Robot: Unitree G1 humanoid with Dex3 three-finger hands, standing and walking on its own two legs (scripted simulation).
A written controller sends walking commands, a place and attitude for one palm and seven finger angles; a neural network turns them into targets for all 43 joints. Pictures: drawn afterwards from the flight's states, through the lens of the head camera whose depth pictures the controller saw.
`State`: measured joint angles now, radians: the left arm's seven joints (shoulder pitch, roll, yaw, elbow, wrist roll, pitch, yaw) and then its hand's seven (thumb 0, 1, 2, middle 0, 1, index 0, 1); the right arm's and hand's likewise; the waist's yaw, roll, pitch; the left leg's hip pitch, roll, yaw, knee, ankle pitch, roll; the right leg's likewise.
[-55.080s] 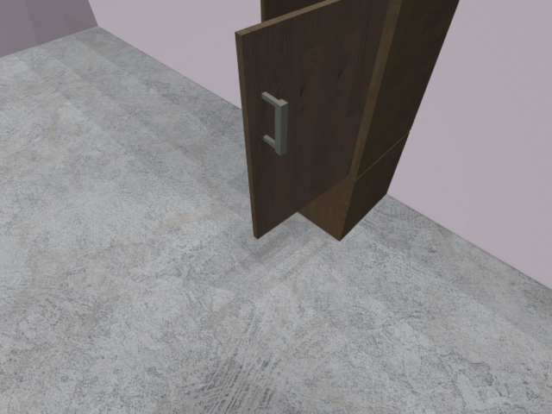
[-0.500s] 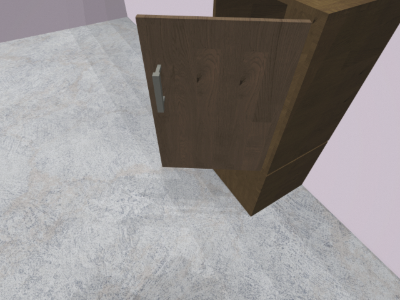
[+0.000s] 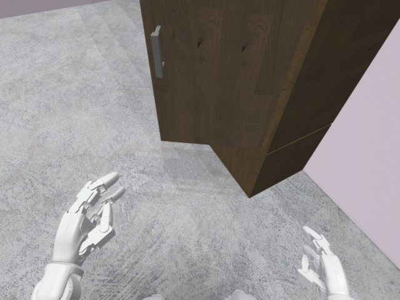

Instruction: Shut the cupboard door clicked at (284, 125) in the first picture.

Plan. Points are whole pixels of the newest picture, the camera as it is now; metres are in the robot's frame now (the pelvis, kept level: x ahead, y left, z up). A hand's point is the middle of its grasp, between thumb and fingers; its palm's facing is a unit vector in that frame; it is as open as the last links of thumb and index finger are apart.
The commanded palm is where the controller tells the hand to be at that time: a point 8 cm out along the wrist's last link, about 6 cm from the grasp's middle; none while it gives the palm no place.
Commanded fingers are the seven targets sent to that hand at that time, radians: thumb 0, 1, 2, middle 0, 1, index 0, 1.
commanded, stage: raise the hand and make a fist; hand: left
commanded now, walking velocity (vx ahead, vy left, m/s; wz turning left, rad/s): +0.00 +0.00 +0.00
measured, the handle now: (159, 52) +0.71 +0.14 +0.12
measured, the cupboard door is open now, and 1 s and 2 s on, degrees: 56 56 56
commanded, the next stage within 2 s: bring the fist close to the handle in 1.58 s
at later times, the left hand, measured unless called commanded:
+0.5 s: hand (83, 252) +0.20 +0.21 +0.03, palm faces -0.02 -1.00 -0.03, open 4.1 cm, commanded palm +0.17 +0.26 +0.05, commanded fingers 0.00 0.90 0.90 -0.97 -1.14 -0.97 -1.14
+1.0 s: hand (65, 228) +0.22 +0.23 +0.08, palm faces -0.01 -1.00 -0.06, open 3.0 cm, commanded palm +0.19 +0.28 +0.09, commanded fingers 0.00 0.90 0.90 -1.30 -1.50 -1.30 -1.50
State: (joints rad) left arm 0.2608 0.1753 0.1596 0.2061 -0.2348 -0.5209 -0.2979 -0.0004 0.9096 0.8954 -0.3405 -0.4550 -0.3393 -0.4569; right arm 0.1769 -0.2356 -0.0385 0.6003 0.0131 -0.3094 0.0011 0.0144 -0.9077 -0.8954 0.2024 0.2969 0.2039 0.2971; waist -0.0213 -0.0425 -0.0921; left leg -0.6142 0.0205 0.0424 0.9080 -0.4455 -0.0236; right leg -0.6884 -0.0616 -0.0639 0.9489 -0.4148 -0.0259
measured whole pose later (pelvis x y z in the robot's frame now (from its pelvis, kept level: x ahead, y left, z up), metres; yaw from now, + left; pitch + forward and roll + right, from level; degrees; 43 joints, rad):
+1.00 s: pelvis +0.01 +0.04 +0.00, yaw +3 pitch +9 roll -2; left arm 0.37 0.26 0.17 -0.17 -0.27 -0.21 -0.29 0.01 0.90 0.90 -1.24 -1.43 -1.23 -1.43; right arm 0.26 -0.24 0.05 0.45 0.03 -0.21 -0.04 0.02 -0.90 -0.90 0.20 0.30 0.21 0.30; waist 0.02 0.04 -0.10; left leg -0.64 0.00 -0.03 0.99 -0.50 0.02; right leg -0.63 -0.03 -0.07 0.92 -0.43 0.02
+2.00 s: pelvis +0.00 +0.02 +0.01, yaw +3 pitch +8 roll +0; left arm -0.19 0.25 0.08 0.25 -0.21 -0.13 -0.25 0.01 0.90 0.90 -1.30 -1.50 -1.30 -1.50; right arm 0.25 -0.25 0.06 0.57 0.04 -0.21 -0.08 0.02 -0.90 -0.90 0.20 0.30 0.21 0.30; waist -0.03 0.04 -0.04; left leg -0.60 0.00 -0.02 0.90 -0.43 0.00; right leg -0.62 -0.03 -0.07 0.88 -0.39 -0.01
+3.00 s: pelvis +0.01 +0.02 -0.01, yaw -2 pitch +26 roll -2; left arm -1.25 0.62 0.43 1.34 0.03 -0.25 -0.10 0.01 0.90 0.90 -1.30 -1.50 -1.30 -1.50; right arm 0.55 -0.27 0.04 0.64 -0.05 0.01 0.03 0.01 -0.91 -0.90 0.20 0.30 0.20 0.30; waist -0.29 0.06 -0.06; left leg -1.00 0.06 0.02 0.98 -0.45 0.00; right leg -1.02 0.03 -0.03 0.91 -0.35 -0.01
